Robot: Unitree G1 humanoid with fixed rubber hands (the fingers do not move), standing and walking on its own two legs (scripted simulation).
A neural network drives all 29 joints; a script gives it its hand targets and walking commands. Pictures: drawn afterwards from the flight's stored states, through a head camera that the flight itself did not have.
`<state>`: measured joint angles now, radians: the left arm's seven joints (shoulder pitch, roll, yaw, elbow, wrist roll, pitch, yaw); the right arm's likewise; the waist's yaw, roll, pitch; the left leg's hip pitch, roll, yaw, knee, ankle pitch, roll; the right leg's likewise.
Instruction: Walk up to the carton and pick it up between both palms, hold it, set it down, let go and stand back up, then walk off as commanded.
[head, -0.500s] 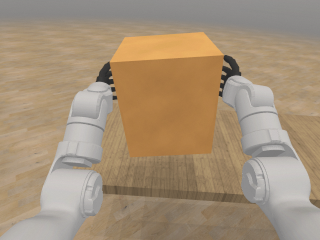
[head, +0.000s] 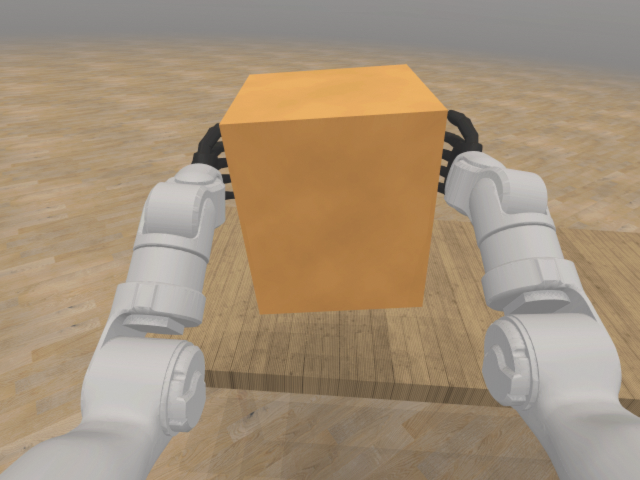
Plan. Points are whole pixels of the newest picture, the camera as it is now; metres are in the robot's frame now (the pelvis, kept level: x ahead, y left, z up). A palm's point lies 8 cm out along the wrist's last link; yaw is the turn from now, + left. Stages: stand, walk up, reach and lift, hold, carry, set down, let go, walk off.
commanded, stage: hold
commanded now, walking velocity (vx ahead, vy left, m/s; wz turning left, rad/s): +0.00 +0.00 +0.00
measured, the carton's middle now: (333, 188) +0.42 -0.01 +0.25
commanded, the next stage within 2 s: set down in 0.32 s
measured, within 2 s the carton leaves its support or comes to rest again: neither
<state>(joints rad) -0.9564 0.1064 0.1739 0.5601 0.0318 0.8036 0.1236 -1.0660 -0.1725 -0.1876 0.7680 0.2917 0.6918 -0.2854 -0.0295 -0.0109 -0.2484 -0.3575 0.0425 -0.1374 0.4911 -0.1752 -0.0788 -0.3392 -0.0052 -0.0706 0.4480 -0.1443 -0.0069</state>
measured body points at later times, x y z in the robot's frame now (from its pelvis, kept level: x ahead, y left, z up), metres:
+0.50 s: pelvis +0.00 +0.00 +0.00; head -0.08 +0.02 +0.44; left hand +0.40 +0.15 +0.27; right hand +0.40 -0.16 +0.29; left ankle +0.05 +0.16 -0.74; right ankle +0.06 -0.12 -0.74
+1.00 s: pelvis +0.02 +0.00 +0.00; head -0.02 +0.02 +0.45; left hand +0.45 +0.16 +0.21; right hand +0.44 -0.14 +0.20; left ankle +0.05 +0.16 -0.74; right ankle +0.06 -0.12 -0.74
